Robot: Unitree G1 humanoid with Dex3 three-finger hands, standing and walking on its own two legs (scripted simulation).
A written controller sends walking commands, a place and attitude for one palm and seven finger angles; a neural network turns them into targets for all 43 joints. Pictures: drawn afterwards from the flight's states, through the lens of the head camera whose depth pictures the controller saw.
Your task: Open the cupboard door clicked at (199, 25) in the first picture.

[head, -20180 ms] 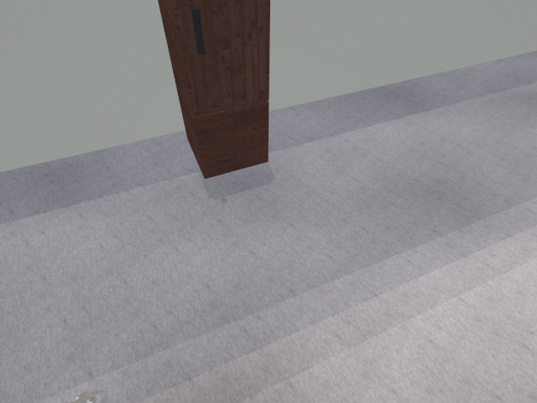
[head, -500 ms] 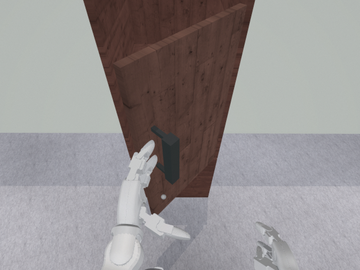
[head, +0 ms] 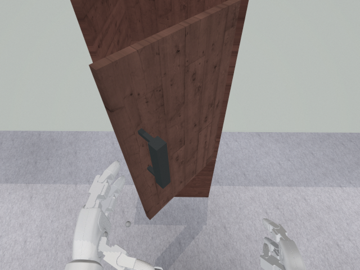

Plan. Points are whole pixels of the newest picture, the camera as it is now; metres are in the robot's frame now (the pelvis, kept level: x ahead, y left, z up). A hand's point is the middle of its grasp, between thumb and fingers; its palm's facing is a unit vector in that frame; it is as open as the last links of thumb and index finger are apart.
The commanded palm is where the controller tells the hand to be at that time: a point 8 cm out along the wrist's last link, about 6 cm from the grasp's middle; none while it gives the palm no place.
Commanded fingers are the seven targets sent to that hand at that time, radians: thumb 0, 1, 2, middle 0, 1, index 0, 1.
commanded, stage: slide the hand sideways off the handle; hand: left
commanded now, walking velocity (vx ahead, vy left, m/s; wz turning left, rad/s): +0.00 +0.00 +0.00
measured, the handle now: (153, 159) +0.34 +0.08 +0.08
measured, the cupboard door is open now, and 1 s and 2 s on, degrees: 47 47 47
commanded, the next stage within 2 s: draw the hand back to the body in 0.10 s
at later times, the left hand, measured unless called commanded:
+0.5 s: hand (99, 225) +0.18 +0.15 +0.11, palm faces +0.06 -1.00 -0.06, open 16.3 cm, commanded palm +0.15 +0.20 +0.12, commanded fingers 0.00 -0.50 0.30 -0.15 -0.30 -0.15 -0.30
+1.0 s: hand (34, 211) +0.18 +0.23 +0.16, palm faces +0.27 -0.90 -0.34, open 13.9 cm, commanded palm +0.14 +0.28 +0.19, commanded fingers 0.00 0.23 0.62 -0.18 -0.30 -0.18 -0.30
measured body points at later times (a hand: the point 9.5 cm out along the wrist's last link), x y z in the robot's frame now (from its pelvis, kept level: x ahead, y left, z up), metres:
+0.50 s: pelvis +0.00 +0.00 +0.01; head +0.01 -0.02 +0.46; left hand +0.17 +0.20 +0.12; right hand +0.18 -0.22 -0.06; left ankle -0.01 +0.11 -0.68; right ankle -0.01 -0.09 -0.68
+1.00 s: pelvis +0.01 +0.02 +0.05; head -0.01 +0.01 +0.50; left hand +0.16 +0.27 +0.18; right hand +0.19 -0.19 -0.02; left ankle -0.01 +0.11 -0.68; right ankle -0.01 -0.09 -0.68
